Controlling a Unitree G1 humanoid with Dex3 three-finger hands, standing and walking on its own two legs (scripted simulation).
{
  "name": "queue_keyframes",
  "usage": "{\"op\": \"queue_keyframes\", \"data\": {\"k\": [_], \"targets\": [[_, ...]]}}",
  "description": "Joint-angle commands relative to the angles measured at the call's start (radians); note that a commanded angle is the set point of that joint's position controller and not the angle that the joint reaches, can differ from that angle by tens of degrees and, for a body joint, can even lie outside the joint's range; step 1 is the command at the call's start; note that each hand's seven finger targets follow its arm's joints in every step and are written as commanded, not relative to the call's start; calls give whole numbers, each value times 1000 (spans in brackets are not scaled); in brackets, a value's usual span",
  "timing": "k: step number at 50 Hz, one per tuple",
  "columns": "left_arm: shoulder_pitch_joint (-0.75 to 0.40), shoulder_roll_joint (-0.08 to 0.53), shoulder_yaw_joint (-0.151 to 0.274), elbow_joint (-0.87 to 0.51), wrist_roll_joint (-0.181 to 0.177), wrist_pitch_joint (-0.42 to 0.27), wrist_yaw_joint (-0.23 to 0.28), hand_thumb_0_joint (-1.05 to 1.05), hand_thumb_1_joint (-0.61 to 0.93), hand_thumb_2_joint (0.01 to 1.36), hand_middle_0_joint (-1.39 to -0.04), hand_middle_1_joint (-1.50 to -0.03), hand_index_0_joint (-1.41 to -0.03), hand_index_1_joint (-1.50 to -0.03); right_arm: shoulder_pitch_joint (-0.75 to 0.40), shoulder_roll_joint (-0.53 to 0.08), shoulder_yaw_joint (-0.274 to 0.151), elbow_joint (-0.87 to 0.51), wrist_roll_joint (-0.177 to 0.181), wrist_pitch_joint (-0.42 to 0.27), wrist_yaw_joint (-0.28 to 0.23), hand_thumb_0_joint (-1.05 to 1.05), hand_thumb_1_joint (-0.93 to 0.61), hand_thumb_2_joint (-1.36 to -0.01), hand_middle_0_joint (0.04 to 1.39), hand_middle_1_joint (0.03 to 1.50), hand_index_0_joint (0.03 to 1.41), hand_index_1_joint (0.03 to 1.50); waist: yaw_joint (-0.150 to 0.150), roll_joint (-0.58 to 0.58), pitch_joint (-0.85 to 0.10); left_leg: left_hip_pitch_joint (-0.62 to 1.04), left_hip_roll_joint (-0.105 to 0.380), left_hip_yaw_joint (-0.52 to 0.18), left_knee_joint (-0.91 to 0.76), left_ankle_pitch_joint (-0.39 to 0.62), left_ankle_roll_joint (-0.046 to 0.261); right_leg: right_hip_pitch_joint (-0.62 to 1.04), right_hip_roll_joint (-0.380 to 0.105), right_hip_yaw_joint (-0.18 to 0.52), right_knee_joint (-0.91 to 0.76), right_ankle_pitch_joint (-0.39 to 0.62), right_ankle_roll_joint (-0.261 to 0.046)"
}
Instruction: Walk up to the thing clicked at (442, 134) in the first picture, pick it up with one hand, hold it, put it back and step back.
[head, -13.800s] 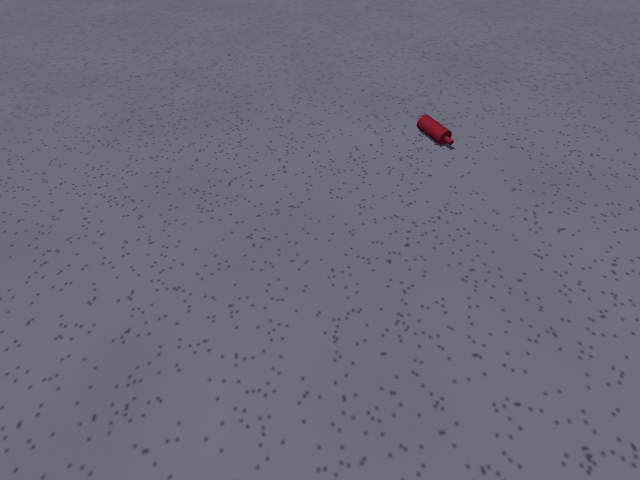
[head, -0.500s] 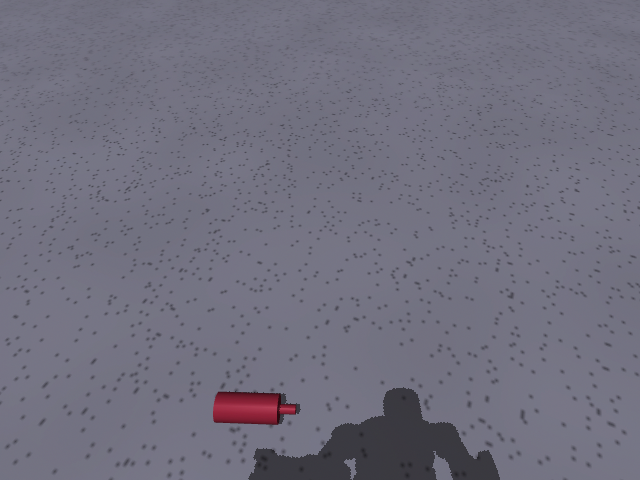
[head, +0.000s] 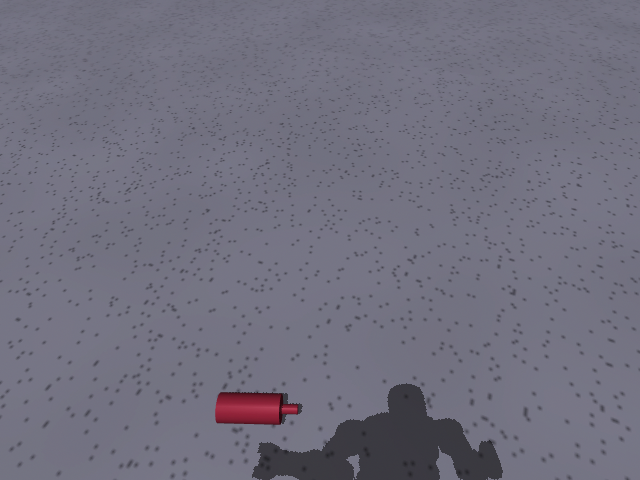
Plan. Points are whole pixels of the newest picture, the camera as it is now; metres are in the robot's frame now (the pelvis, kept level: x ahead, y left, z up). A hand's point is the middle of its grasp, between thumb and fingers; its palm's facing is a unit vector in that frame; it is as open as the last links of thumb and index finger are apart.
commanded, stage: walk up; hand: left
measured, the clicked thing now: (258, 408) +0.44 +0.24 -0.74
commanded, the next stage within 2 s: none
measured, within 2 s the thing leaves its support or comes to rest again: neither
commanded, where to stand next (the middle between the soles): +0.05 -0.02 m, yaw +0 degrees
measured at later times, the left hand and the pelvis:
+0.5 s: hand out of the picture +0.06 +0.21 -0.17, palm faces -0.03 -0.91 -0.40, open 7.4 cm; pelvis -0.03 -0.07 -0.03, yaw -2 degrees
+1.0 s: hand out of the picture +0.02 +0.35 -0.16, palm faces -0.02 -0.80 -0.60, open 7.4 cm; pelvis -0.01 +0.02 -0.04, yaw +2 degrees
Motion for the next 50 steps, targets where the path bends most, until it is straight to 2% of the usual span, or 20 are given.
{"op": "queue_keyframes", "data": {"k": [1,7,9,11,13,14,17,20,22,23,24,26,27,30,40,44,46,48,49,50], "targets": [[-35,214,47,-67,-4,-22,15,0,900,900,-200,-300,-200,-300,-9,-234,-52,-57,3,-18,-20,0,-900,-900,200,300,200,300,-10,-11,-106,-45,105,-93,-74,119,72,97,-123,135,-57,101,-30],[-47,221,48,-71,-4,-22,16,0,900,900,-200,-300,-200,-300,-6,-220,-46,-55,2,-15,-18,0,-900,-900,200,300,200,300,-11,-39,-93,-34,84,-73,-54,98,66,65,-132,158,-89,49,-31],[-54,275,94,-149,22,25,-4,0,900,900,-200,-300,-200,-300,70,-290,-79,-69,16,-3,-64,0,-900,-900,200,300,200,300,-16,-79,-59,-43,132,-110,79,350,106,-16,-106,97,91,337,-53],[-38,241,89,-180,24,41,-12,0,900,900,-200,-300,-200,-300,81,-318,-98,-91,15,-2,-75,0,-900,-900,200,300,200,300,-22,15,-98,-17,238,-199,49,444,189,-64,-51,57,246,170,-32],[-26,221,99,-218,27,68,-22,0,900,900,-200,-300,-200,-300,67,-363,-127,-137,-3,-6,-84,0,-900,-900,200,300,200,300,-29,164,-92,-69,429,-353,-25,563,331,-145,-13,98,545,-355,3],[-19,227,107,-243,23,78,-23,0,900,900,-200,-300,-200,-300,70,-379,-138,-159,-7,-12,-93,0,-900,-900,200,300,200,300,-22,157,-83,-110,465,-368,-27,553,359,-159,-32,164,677,-406,7],[-10,236,116,-275,27,71,-32,0,900,900,-200,-300,-200,-300,57,-360,-138,-190,-22,-21,-103,0,-900,-900,200,300,200,300,3,94,-87,-65,366,-239,74,528,297,-245,-37,210,710,-396,-5],[71,190,88,-235,-8,8,-28,0,900,900,-200,-300,-200,-300,51,-294,-113,-217,-38,-25,-45,0,-900,-900,200,300,200,300,-1,208,-190,53,157,-82,131,111,187,-124,-5,11,282,-396,-7],[349,241,106,-127,-13,-54,13,0,900,900,-200,-300,-200,-300,-12,-268,-114,-260,-60,32,6,0,-900,-900,200,300,200,300,103,135,-192,-105,35,27,481,-46,171,187,24,-58,-79,-137,64],[464,376,147,-98,-4,-80,53,0,900,900,-200,-300,-200,-300,4,-182,-86,-299,-74,61,20,0,-900,-900,200,300,200,300,134,-72,-111,-450,-20,-11,678,-334,134,358,-114,253,-92,-107,76],[432,474,161,-134,16,-96,81,0,900,900,-200,-300,-200,-300,49,-138,-72,-332,-76,77,27,0,-900,-900,200,300,200,300,81,-184,-70,-645,-74,-110,844,-409,66,333,-363,649,-99,68,25],[236,543,162,-205,19,-94,112,0,900,900,-200,-300,-200,-300,-4,-270,-122,-351,-71,96,21,0,-900,-900,200,300,200,300,31,-21,0,-663,49,-232,836,-335,48,108,-514,765,-134,-147,-228],[202,471,150,-212,14,-104,117,0,900,900,-200,-300,-200,-300,-43,-300,-135,-333,-62,94,31,0,-900,-900,200,300,200,300,10,58,92,-659,53,-271,841,-263,39,68,-435,612,-114,-138,-191],[218,371,115,-209,2,-116,134,0,900,900,-200,-300,-200,-300,112,-237,-131,-285,-50,102,52,0,-900,-900,200,300,200,300,-42,-60,74,-494,-8,-215,770,-117,28,36,-263,232,31,415,-73],[303,399,130,-261,-1,-107,158,0,900,900,-200,-300,-200,-300,-1,-263,-159,-395,-61,113,68,0,-900,-900,200,300,200,300,19,-169,19,-517,7,-181,657,-165,22,93,-339,216,148,501,-193],[362,422,124,-255,-8,-100,166,0,900,900,-200,-300,-200,-300,-82,-252,-158,-423,-62,104,81,0,-900,-900,200,300,200,300,60,-222,-7,-474,32,-57,473,-209,45,151,-323,197,223,586,-185],[302,417,110,-279,-8,-96,158,0,900,900,-200,-300,-200,-300,-11,-238,-160,-385,-42,93,82,0,-900,-900,200,300,200,300,20,-272,-55,-332,14,3,341,-176,67,104,-280,158,293,592,-158],[252,330,74,-314,-19,-90,143,0,900,900,-200,-300,-200,-300,211,-297,-185,-306,-28,63,68,0,-900,-900,200,300,200,300,-121,-40,-193,86,-8,-60,102,235,123,-100,-131,28,698,278,-52],[298,214,47,-339,-23,-93,140,0,900,900,-200,-300,-200,-300,238,-379,-205,-314,-34,49,52,0,-900,-900,200,300,200,300,-111,288,-263,307,228,-408,179,642,205,-390,41,47,908,-468,14],[246,271,56,-320,-24,-80,154,0,900,900,-200,-300,-200,-300,246,-376,-195,-309,6,48,45,0,-900,-900,200,300,200,300,-133,212,-321,231,335,-579,133,621,327,-363,45,106,915,-552,-7]]}}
